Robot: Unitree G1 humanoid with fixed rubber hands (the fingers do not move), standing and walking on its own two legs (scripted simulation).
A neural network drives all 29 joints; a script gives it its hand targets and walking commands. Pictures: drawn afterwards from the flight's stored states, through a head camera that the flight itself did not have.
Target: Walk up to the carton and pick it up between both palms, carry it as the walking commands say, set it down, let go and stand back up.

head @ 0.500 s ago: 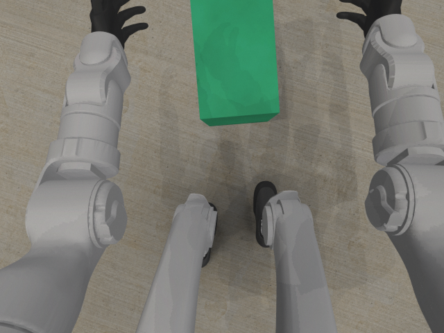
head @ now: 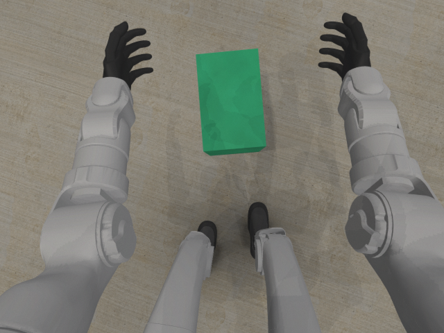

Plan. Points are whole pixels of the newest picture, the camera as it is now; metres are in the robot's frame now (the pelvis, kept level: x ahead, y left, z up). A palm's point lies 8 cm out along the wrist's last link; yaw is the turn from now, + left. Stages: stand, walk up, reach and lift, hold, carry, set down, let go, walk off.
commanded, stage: let go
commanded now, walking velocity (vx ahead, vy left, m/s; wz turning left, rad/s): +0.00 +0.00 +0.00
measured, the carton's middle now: (231, 109) +0.56 +0.02 -0.56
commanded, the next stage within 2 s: stand in 1.28 s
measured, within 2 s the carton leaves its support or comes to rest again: neither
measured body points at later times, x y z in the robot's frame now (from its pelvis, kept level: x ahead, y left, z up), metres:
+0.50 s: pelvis +0.05 +0.01 +0.07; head +0.24 +0.00 +0.48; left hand +0.37 +0.23 -0.03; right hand +0.37 -0.21 -0.04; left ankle +0.02 +0.11 -0.64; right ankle +0.10 -0.09 -0.64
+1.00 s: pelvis +0.07 +0.00 +0.10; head +0.09 +0.00 +0.55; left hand +0.25 +0.23 +0.03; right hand +0.24 -0.23 +0.02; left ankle +0.02 +0.11 -0.64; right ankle +0.10 -0.09 -0.64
